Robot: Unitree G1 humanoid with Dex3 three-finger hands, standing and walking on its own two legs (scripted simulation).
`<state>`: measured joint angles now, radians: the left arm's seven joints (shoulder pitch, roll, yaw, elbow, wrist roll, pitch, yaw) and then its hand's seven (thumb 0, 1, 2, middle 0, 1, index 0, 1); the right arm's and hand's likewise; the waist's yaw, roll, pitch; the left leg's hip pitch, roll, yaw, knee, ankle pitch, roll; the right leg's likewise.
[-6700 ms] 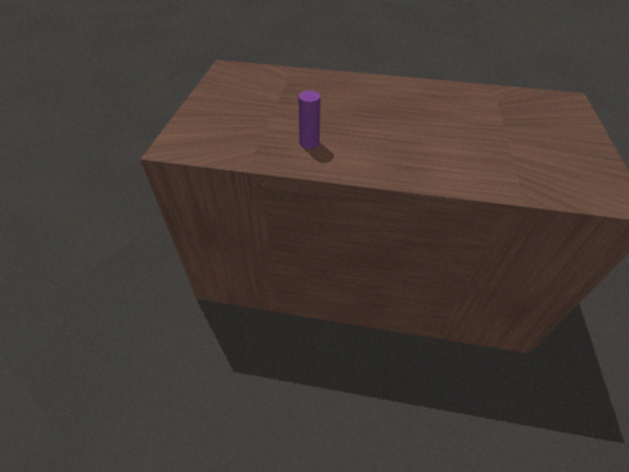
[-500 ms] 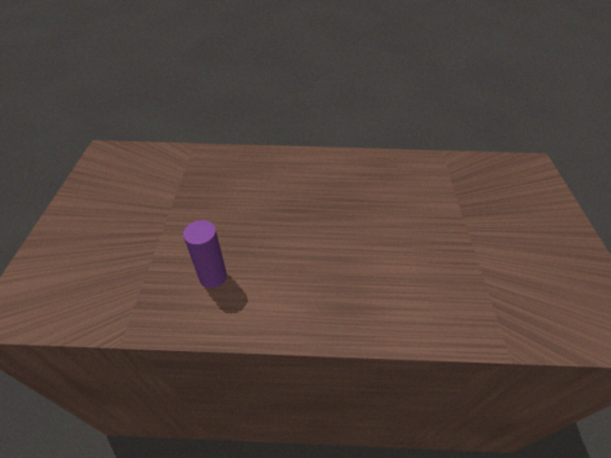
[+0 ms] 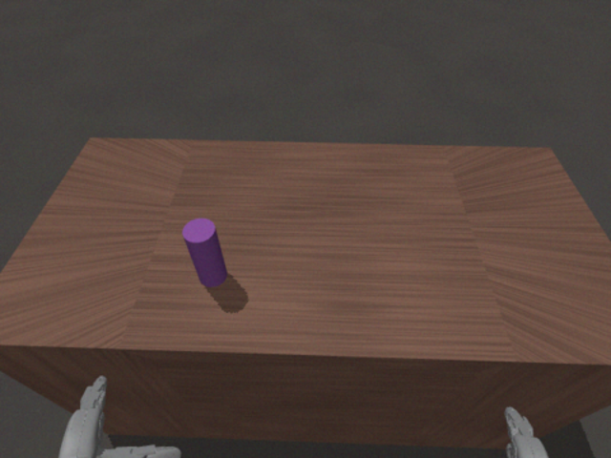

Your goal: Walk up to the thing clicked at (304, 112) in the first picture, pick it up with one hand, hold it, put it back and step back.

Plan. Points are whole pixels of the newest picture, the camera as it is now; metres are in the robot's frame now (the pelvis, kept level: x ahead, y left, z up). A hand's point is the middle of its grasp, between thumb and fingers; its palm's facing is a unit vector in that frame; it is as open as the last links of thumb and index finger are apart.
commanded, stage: rise first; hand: left
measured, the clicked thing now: (206, 254) +0.45 +0.20 -0.06
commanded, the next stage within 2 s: go down in 1.06 s
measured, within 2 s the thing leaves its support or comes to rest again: neither
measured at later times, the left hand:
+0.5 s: hand (115, 414) +0.18 +0.24 -0.01, palm faces +0.24 -0.91 -0.32, open 17.5 cm
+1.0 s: hand (90, 416) +0.17 +0.25 +0.03, palm faces +0.30 -0.88 -0.36, open 17.5 cm
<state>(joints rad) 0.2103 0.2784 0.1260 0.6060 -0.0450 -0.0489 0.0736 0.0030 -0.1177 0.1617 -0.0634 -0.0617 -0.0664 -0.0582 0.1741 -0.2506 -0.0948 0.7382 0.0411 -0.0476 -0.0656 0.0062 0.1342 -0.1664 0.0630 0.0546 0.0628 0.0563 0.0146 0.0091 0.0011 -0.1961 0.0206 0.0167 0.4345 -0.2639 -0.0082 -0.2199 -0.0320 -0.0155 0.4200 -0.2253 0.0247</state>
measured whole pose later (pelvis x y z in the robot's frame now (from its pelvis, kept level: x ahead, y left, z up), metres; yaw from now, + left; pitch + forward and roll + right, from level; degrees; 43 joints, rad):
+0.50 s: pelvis +0.00 +0.00 +0.00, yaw +0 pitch -3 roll +0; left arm 0.40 0.27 0.15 0.15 -0.05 -0.07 0.05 -0.01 -0.52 0.03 -0.05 -0.05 -0.05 -0.04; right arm 0.24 -0.23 -0.09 0.63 0.02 -0.07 -0.05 0.00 0.52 -0.04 0.06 0.05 0.06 0.05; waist 0.03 0.03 0.04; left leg -0.10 0.02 0.01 0.41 -0.26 -0.01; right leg -0.12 -0.03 -0.02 0.38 -0.22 0.02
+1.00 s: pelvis -0.01 -0.01 +0.00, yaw +1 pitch -4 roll +0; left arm 0.44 0.29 0.21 0.03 -0.04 -0.15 0.03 -0.01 -0.55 0.05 -0.05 -0.05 -0.05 -0.05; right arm 0.23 -0.22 -0.11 0.65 0.01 -0.10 -0.05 -0.01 0.52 -0.05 0.06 0.05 0.06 0.05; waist 0.04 0.04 0.05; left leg -0.08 0.02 -0.01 0.39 -0.24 -0.02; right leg -0.10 -0.03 -0.04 0.39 -0.21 0.01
